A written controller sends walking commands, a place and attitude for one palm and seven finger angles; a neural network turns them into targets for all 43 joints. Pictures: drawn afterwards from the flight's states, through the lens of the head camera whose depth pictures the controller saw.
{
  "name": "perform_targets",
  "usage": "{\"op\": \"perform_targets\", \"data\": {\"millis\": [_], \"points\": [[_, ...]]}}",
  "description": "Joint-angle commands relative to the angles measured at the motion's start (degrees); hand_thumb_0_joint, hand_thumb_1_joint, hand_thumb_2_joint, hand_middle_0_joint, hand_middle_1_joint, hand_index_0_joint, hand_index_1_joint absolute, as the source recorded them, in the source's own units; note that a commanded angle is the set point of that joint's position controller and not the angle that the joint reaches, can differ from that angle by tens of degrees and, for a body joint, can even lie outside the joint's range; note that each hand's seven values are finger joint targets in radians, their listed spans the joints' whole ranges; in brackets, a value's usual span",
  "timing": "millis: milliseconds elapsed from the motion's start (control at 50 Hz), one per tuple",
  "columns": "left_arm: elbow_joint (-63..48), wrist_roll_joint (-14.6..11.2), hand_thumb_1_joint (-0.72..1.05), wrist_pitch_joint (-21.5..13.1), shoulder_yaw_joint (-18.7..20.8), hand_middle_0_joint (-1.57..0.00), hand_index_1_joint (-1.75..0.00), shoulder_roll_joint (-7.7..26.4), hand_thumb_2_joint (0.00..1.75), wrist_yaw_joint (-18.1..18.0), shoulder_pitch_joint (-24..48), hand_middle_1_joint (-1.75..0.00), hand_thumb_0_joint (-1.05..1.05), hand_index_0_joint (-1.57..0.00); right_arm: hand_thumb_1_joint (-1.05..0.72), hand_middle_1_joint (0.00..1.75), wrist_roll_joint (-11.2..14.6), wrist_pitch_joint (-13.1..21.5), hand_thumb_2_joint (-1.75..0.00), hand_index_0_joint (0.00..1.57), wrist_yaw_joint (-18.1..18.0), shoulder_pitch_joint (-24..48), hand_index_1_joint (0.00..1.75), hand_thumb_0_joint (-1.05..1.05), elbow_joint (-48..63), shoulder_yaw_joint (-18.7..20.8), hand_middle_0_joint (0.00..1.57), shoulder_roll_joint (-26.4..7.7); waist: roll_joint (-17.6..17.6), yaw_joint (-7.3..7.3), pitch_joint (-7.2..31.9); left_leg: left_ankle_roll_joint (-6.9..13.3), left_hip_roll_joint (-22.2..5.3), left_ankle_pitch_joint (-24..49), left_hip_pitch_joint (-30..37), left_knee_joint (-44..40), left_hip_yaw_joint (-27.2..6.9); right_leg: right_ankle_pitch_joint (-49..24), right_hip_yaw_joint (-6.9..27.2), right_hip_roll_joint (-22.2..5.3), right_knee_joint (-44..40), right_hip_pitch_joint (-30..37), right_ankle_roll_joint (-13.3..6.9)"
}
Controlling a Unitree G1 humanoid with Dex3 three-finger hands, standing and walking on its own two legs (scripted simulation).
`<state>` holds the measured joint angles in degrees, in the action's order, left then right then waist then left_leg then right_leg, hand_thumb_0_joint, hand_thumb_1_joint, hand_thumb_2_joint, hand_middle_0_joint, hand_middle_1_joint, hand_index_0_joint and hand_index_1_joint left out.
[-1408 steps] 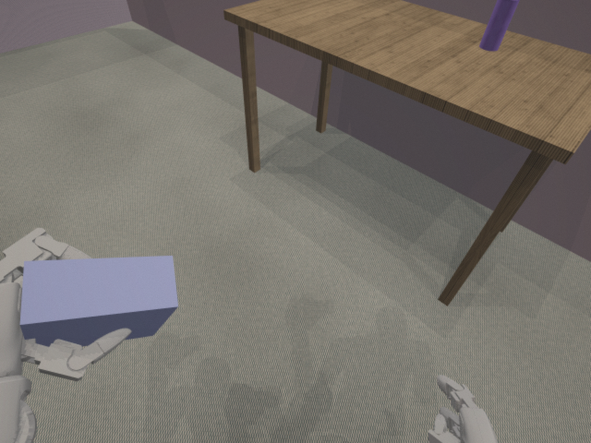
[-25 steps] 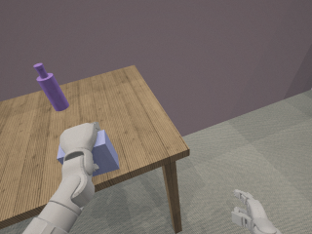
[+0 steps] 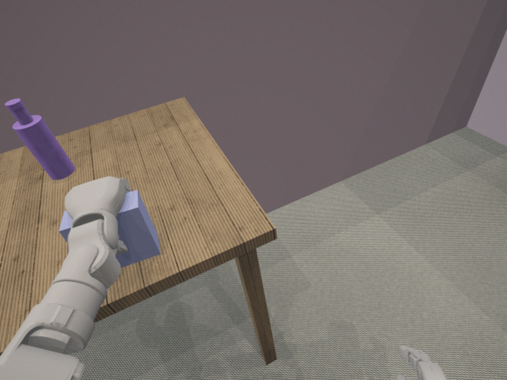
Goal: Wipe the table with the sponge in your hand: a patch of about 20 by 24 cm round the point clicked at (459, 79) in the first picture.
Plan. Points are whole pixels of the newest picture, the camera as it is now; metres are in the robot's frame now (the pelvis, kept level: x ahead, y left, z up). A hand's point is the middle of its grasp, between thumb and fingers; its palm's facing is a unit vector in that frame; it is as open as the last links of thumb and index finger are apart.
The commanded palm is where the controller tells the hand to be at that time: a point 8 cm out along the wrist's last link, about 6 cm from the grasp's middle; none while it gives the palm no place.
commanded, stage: wipe forward along the third lane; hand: left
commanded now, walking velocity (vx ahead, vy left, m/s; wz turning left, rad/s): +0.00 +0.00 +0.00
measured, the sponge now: (119, 241) +0.34 +0.28 +0.06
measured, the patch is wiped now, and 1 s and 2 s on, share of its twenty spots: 0.90 0.90 1.00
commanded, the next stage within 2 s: wipe back along the third lane in 1.02 s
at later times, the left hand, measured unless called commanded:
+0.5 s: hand (110, 202) +0.39 +0.30 +0.11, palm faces -0.07 -0.01 -1.00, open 9.7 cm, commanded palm +0.38 +0.32 +0.13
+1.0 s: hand (103, 182) +0.44 +0.34 +0.11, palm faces -0.14 -0.02 -0.99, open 9.7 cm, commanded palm +0.44 +0.36 +0.14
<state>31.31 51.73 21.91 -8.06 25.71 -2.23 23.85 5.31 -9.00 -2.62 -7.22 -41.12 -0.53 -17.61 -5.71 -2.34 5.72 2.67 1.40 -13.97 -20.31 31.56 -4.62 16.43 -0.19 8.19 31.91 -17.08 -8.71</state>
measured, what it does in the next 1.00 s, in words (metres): lifts its left foot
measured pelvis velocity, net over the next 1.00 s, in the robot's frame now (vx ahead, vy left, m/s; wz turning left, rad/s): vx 0.01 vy -0.03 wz -0.08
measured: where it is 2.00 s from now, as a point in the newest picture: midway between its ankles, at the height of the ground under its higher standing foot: outside the picture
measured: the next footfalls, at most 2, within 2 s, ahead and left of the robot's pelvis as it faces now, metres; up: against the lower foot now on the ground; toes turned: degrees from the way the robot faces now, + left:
left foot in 1.04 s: +0.10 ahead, +0.09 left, +0.00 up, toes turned -10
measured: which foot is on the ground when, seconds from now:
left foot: down 0.00-0.68, up 0.70-1.00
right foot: down 0.00-1.00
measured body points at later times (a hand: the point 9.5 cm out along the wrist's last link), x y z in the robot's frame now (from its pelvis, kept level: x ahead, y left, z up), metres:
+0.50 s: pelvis -0.01 -0.02 -0.01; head +0.00 -0.07 +0.44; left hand +0.39 +0.30 +0.16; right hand +0.09 -0.30 -0.15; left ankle +0.05 +0.13 -0.72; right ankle +0.00 -0.01 -0.73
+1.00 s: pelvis +0.01 -0.03 -0.01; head +0.05 -0.05 +0.44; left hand +0.45 +0.33 +0.16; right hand +0.05 -0.31 -0.15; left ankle +0.06 +0.10 -0.72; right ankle +0.00 -0.02 -0.73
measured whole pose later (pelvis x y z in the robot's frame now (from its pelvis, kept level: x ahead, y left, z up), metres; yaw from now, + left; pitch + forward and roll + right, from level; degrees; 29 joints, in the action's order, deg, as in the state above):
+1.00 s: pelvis +0.01 -0.03 -0.01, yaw -5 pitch +13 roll +1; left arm 65.1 56.1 9.3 5.5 45.9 -1.6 43.9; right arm 6.0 -8.0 -1.8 -15.3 -42.1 -1.5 -19.1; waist -2.8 4.7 8.2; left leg 2.9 3.1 -17.8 -37.0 39.6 -5.3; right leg 15.2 2.0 14.1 33.2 -29.5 -8.6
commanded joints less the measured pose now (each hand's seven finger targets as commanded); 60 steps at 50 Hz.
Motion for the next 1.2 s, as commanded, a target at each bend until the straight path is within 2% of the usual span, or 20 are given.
{"op": "perform_targets", "data": {"millis": [0, 300, 340, 400, 460, 500, 560, 600, 660, 720, 760, 820, 860, 920, 960, 1020, 1060, 1120, 1160, 1180], "points": [[1.65, 0.96, 0.1, -2.05, 4.8, -1.2, -1.6, 13.46, 1.3, -2.69, 17.32, -1.6, 0.0, -1.2, -0.9, 0.3, -0.3, 3.02, -0.9, 0.2, -0.38, 7.75, 0.3, 0.0, 8.04, 1.57, 0.2, -5.82, 13.11, 1.68, 5.0, 0.5, 3.17, -2.21, -9.46, 1.17, 1.14, -11.12, 17.11, -10.02, -8.68, 7.88, 9.69], [12.59, 2.5, 0.1, -7.31, 11.33, -1.2, -1.6, 24.79, 1.3, -3.99, 22.84, -1.6, 0.0, -1.2, -0.9, 0.3, -0.15, 3.63, -0.9, 0.2, -0.25, 2.28, 0.3, 0.0, 6.64, 1.67, 0.2, -6.67, 9.96, 2.7, 8.76, 1.04, 3.65, -4.75, -17.25, 3.92, -0.87, -12.16, 19.83, -10.64, -6.94, 9.08, 10.93], [13.71, 2.69, 0.1, -7.95, 11.64, -1.2, -1.6, 25.66, 1.3, -4.2, 24.02, -1.6, 0.0, -1.2, -0.9, 0.3, -0.16, 3.7, -0.9, 0.2, -0.23, 1.65, 0.3, 0.0, 6.31, 1.71, 0.2, -6.83, 10.22, 3.15, 10.38, 0.85, 3.41, -4.99, -18.55, 4.72, -1.14, -13.48, 21.51, -11.65, -6.72, 10.35, 13.46], [15.87, 3.13, 0.1, -8.36, 13.06, -1.2, -1.6, 27.71, 1.3, -4.63, 24.15, -1.6, 0.0, -1.2, -0.9, 0.3, -0.13, 3.51, -0.9, 0.2, 0.09, 0.54, 0.3, 0.0, 5.98, 1.74, 0.2, -7.07, 8.7, 3.05, 11.55, 0.87, 3.34, -4.52, -18.85, 4.69, -1.11, -15.31, 20.64, -11.25, -6.19, 10.66, 11.13], [17.52, 3.18, 0.1, -8.47, 12.76, -1.2, -1.6, 29.38, 1.3, -4.64, 27.67, -1.6, 0.0, -1.2, -0.9, 0.3, -0.01, 3.41, -0.9, 0.2, 0.15, 0.03, 0.3, 0.0, 5.74, 1.44, 0.2, -7.26, 9.07, 4.23, 9.95, 0.58, 3.27, -6.84, -22.04, 5.82, -1.39, -13.81, 22.9, -12.27, -6.75, 10.37, 14.75], [19.3, 4.09, 0.1, -8.44, 13.25, -1.2, -1.6, 30.81, 1.3, -4.66, 29.92, -1.6, 0.0, -1.2, -0.9, 0.3, 0.03, 3.45, -0.9, 0.2, 0.19, -1.24, 0.3, 0.0, 5.1, 1.55, 0.2, -7.79, 7.98, 4.53, 11.38, 0.89, 2.96, -5.09, -21.05, 5.36, -1.07, -13.33, 20.41, -11.26, -6.19, 9.64, 10.58], [20.96, 4.16, 0.1, -8.54, 12.66, -1.2, -1.6, 32.17, 1.3, -4.27, 32.79, -1.6, 0.0, -1.2, -0.9, 0.3, 0.15, 3.37, -0.9, 0.2, 0.11, -1.48, 0.3, 0.0, 5.09, 1.28, 0.2, -7.84, 7.28, 5.37, 11.2, 0.47, 2.61, -7.27, -23.45, 6.48, -1.28, -11.83, 23.32, -12.86, -7.22, 9.98, 14.59], [23.06, 5.02, 0.1, -8.71, 13.88, -1.2, -1.6, 34.7, 1.3, -4.03, 34.69, -1.6, 0.0, -1.2, -0.9, 0.3, 0.2, 3.34, -0.9, 0.2, 0.15, -2.85, 0.3, 0.0, 4.52, 1.31, 0.2, -8.46, 6.87, 5.5, 12.1, 0.77, 2.51, -5.9, -23.29, 6.04, -1.24, -11.63, 21.16, -11.57, -6.47, 9.53, 10.79], [23.64, 5.39, 0.1, -9.66, 13.19, -1.2, -1.6, 34.82, 1.3, -3.59, 35.81, -1.6, 0.0, -1.2, -0.9, 0.3, 0.25, 3.24, -0.9, 0.2, 0.24, -3.65, 0.3, 0.0, 4.81, 1.18, 0.2, -8.3, 5.88, 5.88, 13.96, 0.37, 2.24, -6.07, -24.42, 7.17, -1.15, -15.93, 23.08, -12.83, -6.07, 11.12, 15.23], [25.15, 5.53, 0.1, -10.18, 15.26, -1.2, -1.6, 37.75, 1.3, -3.11, 36.85, -1.6, 0.0, -1.2, -0.9, 0.3, 0.13, 3.08, -0.9, 0.2, 0.3, -4.6, 0.3, 0.0, 4.43, 1.32, 0.2, -9.02, 5.4, 6.1, 15.16, 0.17, 1.73, -5.14, -24.85, 7.77, -1.45, -18.66, 23.04, -12.67, -5.1, 11.64, 11.26], [24.89, 5.4, 0.1, -10.63, 13.7, -1.2, -1.6, 36.9, 1.3, -2.71, 37.77, -1.6, 0.0, -1.2, -0.9, 0.3, 0.29, 3.09, -0.9, 0.2, 0.37, -4.98, 0.3, 0.0, 4.71, 1.04, 0.2, -8.78, 4.95, 6.6, 14.7, 0.0, 1.92, -6.47, -26.28, 8.51, -0.98, -21.1, 23.97, -13.48, -5.12, 12.13, 16.0], [26.61, 5.64, 0.1, -11.0, 16.04, -1.2, -1.6, 39.93, 1.3, -2.22, 38.04, -1.6, 0.0, -1.2, -0.9, 0.3, 0.17, 2.87, -0.9, 0.2, 0.25, -6.27, 0.3, 0.0, 4.3, 1.3, 0.2, -9.58, 6.03, 6.6, 15.92, 0.17, 1.72, -4.71, -25.97, 8.18, -1.0, -21.89, 22.22, -12.25, -4.28, 12.03, 11.59], [26.36, 5.88, 0.1, -11.65, 14.56, -1.2, -1.6, 38.73, 1.3, -2.02, 37.96, -1.6, 0.0, -1.2, -0.9, 0.3, 0.32, 2.89, -0.9, 0.2, 0.36, -6.79, 0.3, 0.0, 4.58, 1.16, 0.2, -9.31, 4.66, 6.62, 16.11, 0.12, 1.83, -5.31, -26.43, 8.82, -0.59, -23.58, 23.13, -12.94, -4.41, 12.2, 15.48], [26.59, 5.99, 0.1, -12.14, 16.46, -1.2, -1.6, 40.89, 1.3, -1.6, 37.93, -1.6, 0.0, -1.2, -0.9, 0.3, 0.13, 2.51, -0.9, 0.2, 0.34, -7.5, 0.3, 0.0, 4.39, 1.31, 0.2, -9.78, 4.92, 6.43, 17.93, 0.21, 1.64, -3.3, -25.58, 8.86, -0.8, -27.17, 22.1, -12.3, -3.37, 12.78, 11.8], [26.68, 5.87, 0.1, -12.52, 13.98, -1.2, -1.6, 37.92, 1.3, -1.37, 36.76, -1.6, 0.0, -1.2, -0.9, 0.3, 0.39, 2.41, -0.9, 0.2, 0.55, -7.81, 0.3, 0.0, 4.87, 1.12, 0.2, -9.36, 3.95, 6.42, 16.14, 0.25, 2.07, -4.07, -25.92, 8.81, -0.51, -28.17, 21.94, -12.38, -3.69, 12.08, 15.9], [26.72, 5.96, 0.1, -12.88, 16.33, -1.2, -1.6, 40.21, 1.3, -1.18, 36.14, -1.6, 0.0, -1.2, -0.9, 0.3, 0.19, 1.82, -0.9, 0.2, 0.55, -8.13, 0.3, 0.0, 4.66, 1.24, 0.2, -9.87, 4.16, 6.04, 16.92, 0.59, 1.92, -1.79, -24.27, 8.47, -0.62, -30.23, 20.14, -11.27, -3.13, 11.61, 11.6], [26.26, 5.84, 0.1, -13.3, 14.4, -1.2, -1.6, 37.33, 1.3, -1.19, 33.48, -1.6, 0.0, -1.2, -0.9, 0.3, 0.41, 1.72, -0.9, 0.2, 0.83, -7.84, 0.3, 0.0, 5.35, 1.1, 0.2, -9.35, 3.25, 5.57, 15.36, 0.65, 2.29, -2.84, -24.04, 8.36, -0.72, -29.79, 20.9, -11.52, -3.72, 10.98, 15.55], [24.35, 5.73, 0.1, -13.78, 14.7, -1.2, -1.6, 34.95, 1.3, -1.54, 30.03, -1.6, 0.0, -1.2, -0.9, 0.3, 0.09, 1.34, -0.9, 0.2, 0.98, -7.55, 0.3, 0.0, 5.75, 1.44, 0.2, -9.04, 2.79, 4.91, 16.36, 1.16, 2.51, 0.89, -20.0, 7.46, -0.67, -31.43, 18.22, -9.97, -3.4, 10.07, 10.97], [22.82, 4.54, 0.1, -14.16, 15.29, -1.2, -1.6, 32.9, 1.3, -2.09, 24.3, -1.6, 0.0, -1.2, -0.9, 0.3, 0.09, 1.37, -0.9, 0.2, 1.37, -7.19, 0.3, 0.0, 6.31, 1.8, 0.2, -8.67, 6.0, 4.18, 16.92, 1.12, 2.78, 1.47, -19.53, 8.01, -0.73, -38.09, 19.64, -11.04, -2.9, 12.59, 16.02], [21.41, 3.67, 0.1, -14.06, 14.83, -1.2, -1.6, 30.92, 1.3, -2.2, 22.44, -1.6, 0.0, -1.2, -0.9, 0.3, 0.08, 1.33, -0.9, 0.2, 1.6, -6.72, 0.3, 0.0, 6.48, 1.92, 0.2, -8.51, 7.49, 4.07, 17.23, 1.2, 3.0, 2.13, -18.56, 7.66, -0.59, -40.77, 18.33, -10.81, -2.31, 12.97, 14.59]]}}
